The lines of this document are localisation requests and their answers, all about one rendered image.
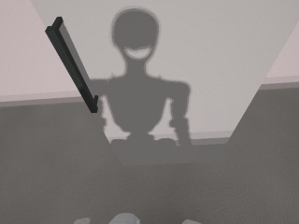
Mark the handle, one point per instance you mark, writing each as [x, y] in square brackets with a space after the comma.
[66, 57]

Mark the robot left thigh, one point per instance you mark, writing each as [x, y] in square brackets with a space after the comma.
[125, 218]

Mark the fridge door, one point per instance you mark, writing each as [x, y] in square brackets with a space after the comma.
[173, 77]

